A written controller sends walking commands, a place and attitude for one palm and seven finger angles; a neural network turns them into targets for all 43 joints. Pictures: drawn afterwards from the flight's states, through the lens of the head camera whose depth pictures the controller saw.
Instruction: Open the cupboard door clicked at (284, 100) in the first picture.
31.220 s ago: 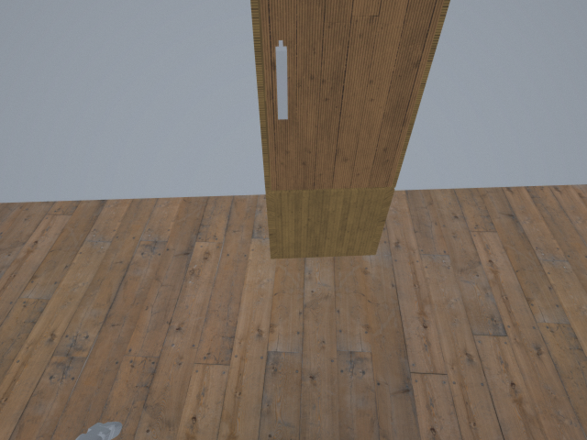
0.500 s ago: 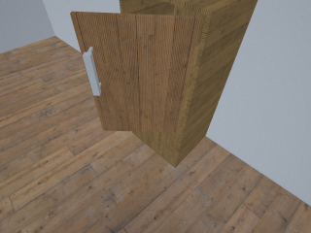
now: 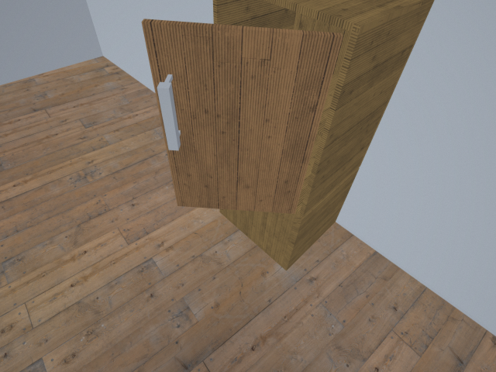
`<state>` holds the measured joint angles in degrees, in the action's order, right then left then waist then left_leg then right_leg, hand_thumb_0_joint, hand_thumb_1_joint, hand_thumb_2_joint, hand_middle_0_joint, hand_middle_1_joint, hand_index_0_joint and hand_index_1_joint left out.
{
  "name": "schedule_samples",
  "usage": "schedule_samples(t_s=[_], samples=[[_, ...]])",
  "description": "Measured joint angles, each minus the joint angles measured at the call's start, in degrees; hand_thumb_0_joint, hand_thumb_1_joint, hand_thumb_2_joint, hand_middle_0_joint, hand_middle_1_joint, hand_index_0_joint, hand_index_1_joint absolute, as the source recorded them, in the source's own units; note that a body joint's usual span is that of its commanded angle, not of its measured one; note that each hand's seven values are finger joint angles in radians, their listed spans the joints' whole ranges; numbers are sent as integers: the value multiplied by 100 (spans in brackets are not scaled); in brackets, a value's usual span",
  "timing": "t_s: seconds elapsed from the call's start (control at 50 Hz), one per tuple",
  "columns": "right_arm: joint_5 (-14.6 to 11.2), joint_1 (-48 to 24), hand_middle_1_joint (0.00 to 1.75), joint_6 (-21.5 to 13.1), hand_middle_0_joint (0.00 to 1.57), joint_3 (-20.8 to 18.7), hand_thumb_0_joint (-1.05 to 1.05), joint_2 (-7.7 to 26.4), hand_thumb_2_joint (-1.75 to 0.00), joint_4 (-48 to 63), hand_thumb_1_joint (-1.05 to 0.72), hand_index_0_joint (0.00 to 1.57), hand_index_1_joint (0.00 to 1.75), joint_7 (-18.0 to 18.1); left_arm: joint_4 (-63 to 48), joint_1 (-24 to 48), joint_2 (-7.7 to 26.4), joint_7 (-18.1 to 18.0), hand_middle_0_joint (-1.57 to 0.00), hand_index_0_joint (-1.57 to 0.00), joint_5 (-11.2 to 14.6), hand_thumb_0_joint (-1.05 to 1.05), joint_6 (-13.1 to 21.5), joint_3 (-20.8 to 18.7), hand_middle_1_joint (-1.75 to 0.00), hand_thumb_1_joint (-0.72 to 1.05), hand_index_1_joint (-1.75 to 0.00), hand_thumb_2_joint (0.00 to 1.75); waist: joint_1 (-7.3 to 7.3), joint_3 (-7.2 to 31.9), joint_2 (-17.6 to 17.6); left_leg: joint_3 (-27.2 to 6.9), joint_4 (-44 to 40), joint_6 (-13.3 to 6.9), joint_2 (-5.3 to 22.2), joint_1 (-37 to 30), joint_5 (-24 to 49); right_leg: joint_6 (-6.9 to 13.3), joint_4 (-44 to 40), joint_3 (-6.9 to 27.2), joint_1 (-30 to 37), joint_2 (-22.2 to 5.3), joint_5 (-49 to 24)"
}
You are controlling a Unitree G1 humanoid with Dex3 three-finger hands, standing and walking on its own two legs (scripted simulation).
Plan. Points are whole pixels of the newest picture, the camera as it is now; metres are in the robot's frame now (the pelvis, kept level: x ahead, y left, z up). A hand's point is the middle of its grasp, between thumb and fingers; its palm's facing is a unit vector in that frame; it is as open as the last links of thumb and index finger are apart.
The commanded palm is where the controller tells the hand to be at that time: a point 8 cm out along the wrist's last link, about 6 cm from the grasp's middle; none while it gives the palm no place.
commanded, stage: shuffle to correct the standing spot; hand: left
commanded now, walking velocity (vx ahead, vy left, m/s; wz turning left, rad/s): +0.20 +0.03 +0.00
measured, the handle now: (172, 113) +0.66 +0.24 +0.05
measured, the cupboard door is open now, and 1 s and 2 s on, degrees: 42 42 42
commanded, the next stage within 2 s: come to a stop and stand still in 0.42 s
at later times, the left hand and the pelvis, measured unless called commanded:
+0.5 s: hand out of the picture +0.09 +0.16 -0.18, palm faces +0.04 -0.98 -0.18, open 7.3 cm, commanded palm none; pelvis +0.07 -0.01 -0.01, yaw +0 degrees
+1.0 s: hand out of the picture +0.12 +0.19 -0.18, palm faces +0.05 -0.97 -0.24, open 7.3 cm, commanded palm none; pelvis +0.10 +0.00 -0.01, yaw +0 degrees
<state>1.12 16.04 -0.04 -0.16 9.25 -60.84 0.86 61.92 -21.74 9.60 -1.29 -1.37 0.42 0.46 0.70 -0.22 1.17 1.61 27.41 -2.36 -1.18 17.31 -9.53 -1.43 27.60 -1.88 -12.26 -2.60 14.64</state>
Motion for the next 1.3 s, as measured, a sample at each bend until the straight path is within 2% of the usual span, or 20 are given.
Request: schedule_samples(t_s=[0.12, 0.22, 0.28, 0.36, 0.4, 0.44, 0.48, 0.52, 0.58, 0.66, 0.72, 0.8, 0.9, 0.96, 0.98, 1.04, 1.12, 1.18, 1.24, 1.3], samples=[[24, 128, 30, 37, 20, -9, 1, -42, -90, -47, -91, 20, 30, -32, 16, -165, -88, 43, -20, -20, -6, 1, 20, -53, -30, 91, -30, 90, 38, 70, 16, -20, 370, 3, -2, 89, -531, 73, 178, 32, -8, 27, 229], [28, 281, 30, -30, 19, -16, 1, -95, -90, -53, -91, 20, 30, -43, 52, -273, -140, 63, -20, -20, 0, 1, 4, -103, -30, 91, -30, 90, 33, 62, 56, -10, 668, -29, -4, 78, -518, 47, 483, 26, 32, 10, 503], [37, 349, 30, -87, 19, -25, 1, -160, -90, -32, -91, 20, 30, -26, 59, -271, -143, 75, -20, -20, -24, 1, -27, -133, -30, 91, -30, 90, 16, 73, 133, 78, 690, -87, -52, 29, -677, 254, 889, 93, -112, -17, 941], [44, 408, 30, -233, 19, -12, 1, -248, -90, -12, -91, 20, 30, 4, 19, -70, -150, 105, -20, -20, -33, 1, 22, -148, -30, 91, -30, 90, -63, -10, 111, 207, 308, -120, -38, -217, -593, 375, 1745, -98, -605, 35, 1283], [38, 465, 30, -265, 19, 3, 1, -268, -90, -42, -90, 20, 30, 14, -59, 93, -165, 121, -19, -20, -21, 1, 70, -158, -30, 91, -30, 90, -105, -53, 41, 207, 139, -91, -15, -343, -551, 368, 1443, -246, -630, 66, 1102], [9, 555, 30, -257, 20, 15, 1, -287, -90, -95, -90, 20, 30, 19, -192, 222, -166, 124, -19, -20, -20, 1, 163, -167, -30, 91, -30, 90, -107, -72, -2, 186, 232, -35, -14, -364, -643, 359, 658, -328, -416, 100, 650], [-9, 615, 30, -192, 20, 3, 1, -296, -90, -169, -90, 20, 30, -8, -250, 320, -123, 72, -20, -20, -33, 2, 250, -212, -30, 93, -30, 90, -66, -82, -31, 205, 857, -36, 18, -163, -1203, 410, 487, -347, -347, 92, 183], [22, 590, 30, -73, 20, -38, 1, -262, -90, -271, -90, 20, 30, -52, -280, 353, -129, 46, -20, -20, -8, 2, 315, -246, -30, 93, -30, 90, -46, -68, -122, 182, 1931, -18, 90, 242, -1638, 390, 490, -486, -199, 103, 267], [41, 425, 30, 12, 20, -94, 1, -192, -90, -275, -91, 20, 30, -105, -286, 253, -149, -6, -20, -20, -7, 1, 359, -254, -30, 93, -30, 90, -23, -28, -109, 246, 2792, 62, 225, 797, -1398, 322, 61, -559, 159, 69, 242], [18, 95, 30, 2, 19, -109, 2, -109, -90, -52, -92, 20, 30, -40, -201, 155, -170, -16, -20, -20, -25, 1, 224, -203, -30, 92, -30, 90, -12, -103, 51, 334, 1619, 222, 344, 796, -732, 197, -230, -496, 442, -63, 188], [-15, -49, 30, -92, 19, -109, 2, 61, -90, 119, -93, 20, 30, -4, -175, 71, -236, -14, -20, -20, 3, 1, 78, -154, -30, 92, -30, 90, 44, -187, -53, 261, 437, 226, 500, 376, 620, 80, 190, -437, 415, 0, 508], [-12, -340, 30, -58, 19, -104, 1, -14, -90, 220, -92, 19, 30, 89, -186, 194, -136, -73, -20, -20, 37, 1, -136, -166, -30, 91, -30, 90, 78, -280, 171, 378, 592, 177, 390, 340, -189, 59, 953, -249, 103, -101, 1110], [26, -817, 30, 13, 19, -104, 1, -135, -90, 424, -91, 20, 30, 133, -384, 531, -34, -40, -20, -20, 48, 1, -217, -220, -30, 91, -30, 90, 71, -472, 99, 422, 354, 173, 401, 439, 78, 106, 1742, -169, -474, 76, 1502], [23, -937, 30, 74, 20, -147, 1, -142, -90, 528, -91, 20, 30, 122, -572, 590, 7, -13, -20, -20, 24, 1, -183, -259, -30, 91, -30, 90, 59, -431, -28, 403, 418, 239, 451, 593, 148, 109, 1067, -222, -388, 149, 862], [6, -944, 30, 112, 20, -168, 1, -130, -90, 547, -91, 20, 30, 106, -614, 588, 8, -18, -20, -20, -1, 1, -153, -268, -30, 91, -30, 90, 64, -404, -84, 381, 526, 250, 479, 665, 112, 203, 908, -248, -371, 178, 496], [-6, -837, 30, 266, 20, -209, 1, -100, -90, 473, -91, 20, 30, 31, -623, 558, -21, -36, -19, -20, -24, 0, -99, -208, -30, 91, -30, 90, 28, -259, -212, 92, 1035, 244, 391, 773, -809, 423, 808, -402, -275, 226, 527], [-5, -635, 30, 241, 20, -204, 0, -34, -90, 277, -92, 20, 30, -11, -540, 449, -97, -21, -19, -20, -10, 1, 18, -130, -30, 91, -30, 90, 55, -58, -177, 36, 1457, 272, 281, 504, -1130, 465, 293, -422, -15, 252, 327], [-11, -457, 30, 188, 19, -157, 0, -11, -90, 165, -92, 20, 30, -11, -430, 373, -85, -20, -20, -20, -7, 1, 54, -125, -30, 93, -30, 90, 83, 26, -76, 127, 903, 311, 214, -24, -1093, 456, 82, -394, 90, 251, 204], [-17, -302, 30, 104, 19, -116, 0, 15, -90, 52, -92, 20, 30, 34, -304, 361, -70, 4, -20, -20, 31, 1, 46, -127, -30, 93, -30, 90, 58, 26, -67, 128, 59, 252, 217, -532, -440, 407, 111, -454, 88, 290, 214], [-12, -225, 30, 80, 19, -47, 0, -46, -90, -105, -92, 19, 30, 77, -162, 433, -41, -4, -20, -20, 53, 1, -17, -132, -30, 93, -30, 90, 110, -73, 84, 189, -55, 161, 146, -640, -466, 352, 9, -401, 170, 226, 133]])
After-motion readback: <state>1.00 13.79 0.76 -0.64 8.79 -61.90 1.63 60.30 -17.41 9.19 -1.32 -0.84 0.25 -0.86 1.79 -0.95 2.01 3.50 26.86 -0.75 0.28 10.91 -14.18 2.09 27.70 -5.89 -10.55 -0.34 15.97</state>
